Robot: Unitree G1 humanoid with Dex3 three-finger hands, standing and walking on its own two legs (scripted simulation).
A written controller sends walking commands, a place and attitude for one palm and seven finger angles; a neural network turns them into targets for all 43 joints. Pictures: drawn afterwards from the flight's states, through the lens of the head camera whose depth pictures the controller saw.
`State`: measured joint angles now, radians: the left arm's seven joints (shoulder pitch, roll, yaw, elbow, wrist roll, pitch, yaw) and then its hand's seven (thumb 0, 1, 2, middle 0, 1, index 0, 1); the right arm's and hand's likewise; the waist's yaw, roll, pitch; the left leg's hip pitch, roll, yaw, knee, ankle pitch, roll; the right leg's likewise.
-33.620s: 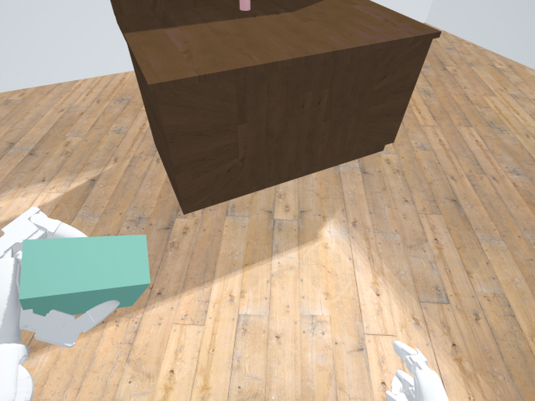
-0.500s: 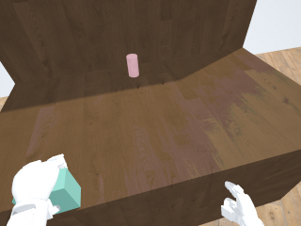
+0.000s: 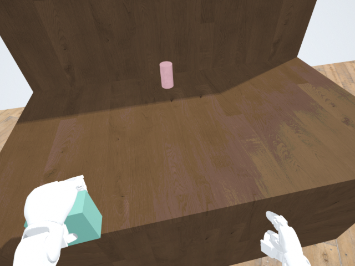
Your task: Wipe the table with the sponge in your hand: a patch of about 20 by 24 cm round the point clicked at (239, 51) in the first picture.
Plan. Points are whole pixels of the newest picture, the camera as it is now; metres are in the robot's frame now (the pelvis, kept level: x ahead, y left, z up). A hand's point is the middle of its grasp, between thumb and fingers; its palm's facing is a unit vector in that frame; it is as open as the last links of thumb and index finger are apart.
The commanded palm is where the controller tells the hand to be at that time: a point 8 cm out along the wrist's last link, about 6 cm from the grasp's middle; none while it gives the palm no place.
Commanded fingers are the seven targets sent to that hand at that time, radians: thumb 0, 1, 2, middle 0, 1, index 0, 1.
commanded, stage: lift the sponge slowly off the table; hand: left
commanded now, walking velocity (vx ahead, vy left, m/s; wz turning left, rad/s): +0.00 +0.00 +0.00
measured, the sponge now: (71, 224) +0.18 +0.29 +0.01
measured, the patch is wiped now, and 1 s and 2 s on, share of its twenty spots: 1.00 1.00 1.00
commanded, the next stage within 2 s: bring the sponge back beside the body in 1.56 s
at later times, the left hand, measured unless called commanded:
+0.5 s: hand (64, 201) +0.19 +0.28 +0.08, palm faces +0.02 -0.09 -1.00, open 10.0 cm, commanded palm +0.17 +0.28 +0.16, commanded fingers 0.00 0.10 1.30 -1.20 -1.60 -1.20 -1.60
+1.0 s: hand (62, 186) +0.20 +0.27 +0.12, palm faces +0.09 -0.08 -0.99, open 10.0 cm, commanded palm +0.17 +0.27 +0.19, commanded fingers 0.00 0.10 1.30 -1.20 -1.60 -1.20 -1.60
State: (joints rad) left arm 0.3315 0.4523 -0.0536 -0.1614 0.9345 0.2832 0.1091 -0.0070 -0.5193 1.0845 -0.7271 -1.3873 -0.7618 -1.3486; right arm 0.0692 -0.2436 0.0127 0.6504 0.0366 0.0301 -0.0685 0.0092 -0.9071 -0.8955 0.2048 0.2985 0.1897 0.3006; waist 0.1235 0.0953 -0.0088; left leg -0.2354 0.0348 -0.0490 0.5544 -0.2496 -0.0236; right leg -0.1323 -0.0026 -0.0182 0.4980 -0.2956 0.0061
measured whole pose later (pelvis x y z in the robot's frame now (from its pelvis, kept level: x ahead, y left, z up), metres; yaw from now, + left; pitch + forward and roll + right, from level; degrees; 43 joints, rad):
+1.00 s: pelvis +0.00 -0.01 +0.01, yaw +0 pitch -5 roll -1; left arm 0.24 0.53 -0.01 -0.31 0.87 0.33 -0.02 -0.01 -0.52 1.08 -0.74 -1.38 -0.77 -1.34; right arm 0.06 -0.26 0.03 0.66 0.04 0.03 -0.07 0.01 -0.91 -0.90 0.20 0.30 0.19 0.30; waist 0.13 0.11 0.00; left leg -0.18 0.03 -0.05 0.47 -0.20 -0.03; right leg -0.09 0.00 -0.02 0.44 -0.26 0.00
